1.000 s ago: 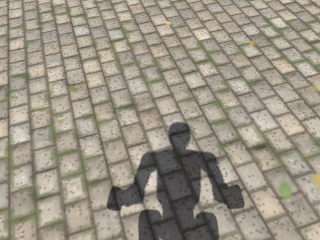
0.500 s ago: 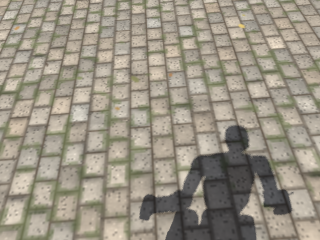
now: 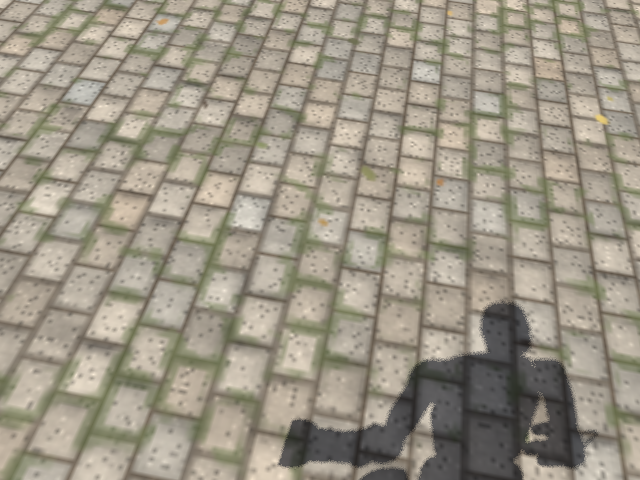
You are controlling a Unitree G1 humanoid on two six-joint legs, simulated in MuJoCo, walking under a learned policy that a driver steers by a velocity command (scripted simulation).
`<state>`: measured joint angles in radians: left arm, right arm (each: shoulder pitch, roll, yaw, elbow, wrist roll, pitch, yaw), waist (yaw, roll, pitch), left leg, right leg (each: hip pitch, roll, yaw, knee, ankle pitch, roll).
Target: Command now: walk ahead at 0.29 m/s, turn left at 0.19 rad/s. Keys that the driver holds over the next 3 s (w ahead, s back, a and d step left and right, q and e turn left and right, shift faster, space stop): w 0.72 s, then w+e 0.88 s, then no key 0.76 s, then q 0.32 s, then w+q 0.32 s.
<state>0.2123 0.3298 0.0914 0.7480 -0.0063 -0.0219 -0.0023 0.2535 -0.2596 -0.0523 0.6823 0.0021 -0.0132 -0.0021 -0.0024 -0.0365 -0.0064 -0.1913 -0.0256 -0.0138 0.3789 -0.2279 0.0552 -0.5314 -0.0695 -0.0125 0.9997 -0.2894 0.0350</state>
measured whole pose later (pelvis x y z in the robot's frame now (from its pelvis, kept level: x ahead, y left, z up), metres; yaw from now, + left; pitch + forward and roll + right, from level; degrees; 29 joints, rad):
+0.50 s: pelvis +0.19 -0.07 +0.00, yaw +1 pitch +2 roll +0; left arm 0.31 0.26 0.04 0.77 0.00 -0.09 -0.03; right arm 0.27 -0.31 -0.06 0.73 0.01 -0.06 0.01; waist 0.02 0.05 0.00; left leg -0.55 0.08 -0.03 1.09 -0.26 0.02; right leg -0.19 0.04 -0.04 0.36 -0.20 -0.06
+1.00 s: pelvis +0.47 -0.01 -0.01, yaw -5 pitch +1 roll +1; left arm 0.30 0.31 0.06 0.81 -0.03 -0.05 0.00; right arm 0.21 -0.26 -0.06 0.74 -0.01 -0.10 0.02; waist 0.00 -0.04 0.05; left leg -0.27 -0.03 0.11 0.42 -0.16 0.05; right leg -0.48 -0.07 0.06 1.17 -0.33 -0.02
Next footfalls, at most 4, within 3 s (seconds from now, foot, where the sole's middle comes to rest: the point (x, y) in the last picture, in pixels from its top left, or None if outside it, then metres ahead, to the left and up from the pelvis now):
0.30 right None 0.22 -0.16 -0.78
0.82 left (278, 453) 0.55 0.08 -0.78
1.36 right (403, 353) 0.80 -0.21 -0.78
1.84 left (372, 246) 1.13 -0.15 -0.78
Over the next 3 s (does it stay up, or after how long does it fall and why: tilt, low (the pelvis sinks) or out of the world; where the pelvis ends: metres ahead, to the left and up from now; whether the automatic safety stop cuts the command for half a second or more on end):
stays up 1.05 -0.24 0.00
